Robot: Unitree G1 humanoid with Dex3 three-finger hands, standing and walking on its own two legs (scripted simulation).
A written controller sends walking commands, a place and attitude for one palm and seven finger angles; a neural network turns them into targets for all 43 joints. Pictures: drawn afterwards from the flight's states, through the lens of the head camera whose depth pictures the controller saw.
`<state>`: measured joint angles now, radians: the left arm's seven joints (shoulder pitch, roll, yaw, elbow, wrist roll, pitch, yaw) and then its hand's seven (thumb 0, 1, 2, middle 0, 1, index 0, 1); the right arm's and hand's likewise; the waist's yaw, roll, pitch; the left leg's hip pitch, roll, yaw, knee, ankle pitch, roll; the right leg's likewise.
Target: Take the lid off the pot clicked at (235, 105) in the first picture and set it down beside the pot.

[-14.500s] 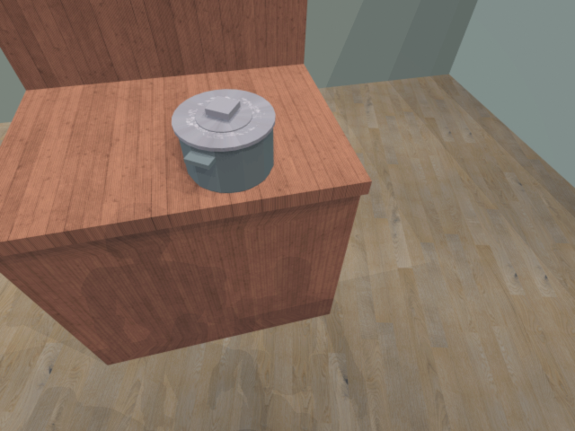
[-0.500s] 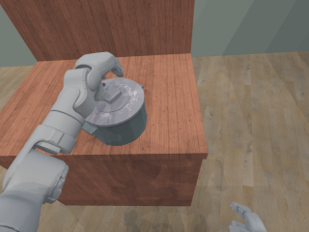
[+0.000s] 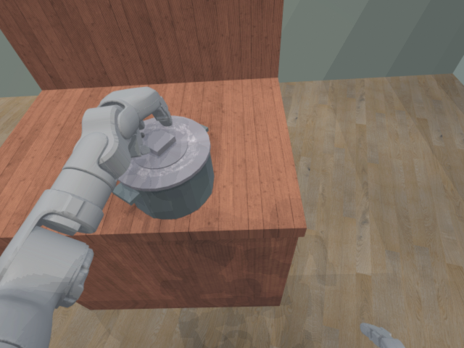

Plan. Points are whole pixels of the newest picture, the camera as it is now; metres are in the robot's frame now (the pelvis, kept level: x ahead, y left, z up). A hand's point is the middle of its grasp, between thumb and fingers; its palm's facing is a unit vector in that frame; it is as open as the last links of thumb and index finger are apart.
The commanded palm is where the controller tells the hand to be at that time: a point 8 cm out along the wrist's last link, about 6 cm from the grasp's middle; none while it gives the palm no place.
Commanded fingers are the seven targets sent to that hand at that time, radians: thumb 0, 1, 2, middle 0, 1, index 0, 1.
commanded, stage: lower the open fingers around the knob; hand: left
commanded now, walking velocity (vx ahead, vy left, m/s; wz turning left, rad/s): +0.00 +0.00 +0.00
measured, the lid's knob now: (157, 141) +0.47 +0.15 +0.09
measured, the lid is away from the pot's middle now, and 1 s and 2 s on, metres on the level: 0.00 0.00 0.01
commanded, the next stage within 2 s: close the fingers and squeeze the knob in 0.58 s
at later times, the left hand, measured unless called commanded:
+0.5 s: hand (151, 138) +0.45 +0.15 +0.12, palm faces -0.33 -0.10 -0.94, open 9.9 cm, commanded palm +0.43 +0.16 +0.18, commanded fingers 0.00 -0.27 1.42 -0.85 -0.08 -0.85 -0.08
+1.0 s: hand (153, 142) +0.45 +0.15 +0.12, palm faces -0.34 -0.11 -0.93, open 9.6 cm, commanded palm +0.43 +0.16 +0.18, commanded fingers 0.00 0.03 1.06 -0.59 -0.85 -0.59 -0.85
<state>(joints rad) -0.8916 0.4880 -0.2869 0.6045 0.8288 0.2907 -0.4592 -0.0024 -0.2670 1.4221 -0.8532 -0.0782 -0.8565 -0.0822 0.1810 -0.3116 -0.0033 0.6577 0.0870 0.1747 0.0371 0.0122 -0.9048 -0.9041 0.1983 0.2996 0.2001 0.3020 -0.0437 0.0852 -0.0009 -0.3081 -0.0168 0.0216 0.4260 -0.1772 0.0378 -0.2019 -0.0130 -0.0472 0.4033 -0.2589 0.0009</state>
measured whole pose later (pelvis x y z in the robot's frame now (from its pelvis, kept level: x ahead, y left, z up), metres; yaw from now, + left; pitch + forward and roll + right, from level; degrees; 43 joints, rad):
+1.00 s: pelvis +0.00 +0.00 +0.00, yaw -1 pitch +4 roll +0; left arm -0.89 0.43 -0.28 0.73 0.84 0.27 -0.37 0.00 -0.08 1.12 -0.59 -0.65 -0.62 -0.66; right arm 0.17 -0.29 0.01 0.67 0.09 0.19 0.02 0.01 -0.90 -0.90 0.20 0.30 0.20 0.30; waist -0.05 0.07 -0.02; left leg -0.33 -0.01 0.03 0.45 -0.19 0.03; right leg -0.23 -0.01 -0.04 0.43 -0.27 0.00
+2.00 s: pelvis +0.00 +0.00 +0.00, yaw -1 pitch +4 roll +0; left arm -0.85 0.42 -0.29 0.67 0.83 0.28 -0.36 0.00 0.10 0.88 -0.59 -0.91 -0.59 -0.90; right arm 0.17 -0.28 0.01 0.68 0.08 0.19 0.03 0.01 -0.90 -0.90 0.20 0.30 0.20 0.30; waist -0.04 0.08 -0.02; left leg -0.33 -0.02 0.03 0.45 -0.19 0.04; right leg -0.23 -0.01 -0.04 0.43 -0.27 0.00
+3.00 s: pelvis -0.01 +0.01 +0.00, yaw +0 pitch +3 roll -1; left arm -1.02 0.45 -0.30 0.71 0.84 0.32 -0.46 -0.05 0.12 0.88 -0.63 -0.91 -0.58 -0.88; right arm 0.16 -0.29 0.02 0.70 0.08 0.17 0.02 0.01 -0.90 -0.90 0.20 0.30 0.20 0.30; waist -0.04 0.08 -0.01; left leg -0.31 -0.02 0.02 0.43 -0.17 0.04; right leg -0.21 -0.02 -0.04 0.41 -0.25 0.01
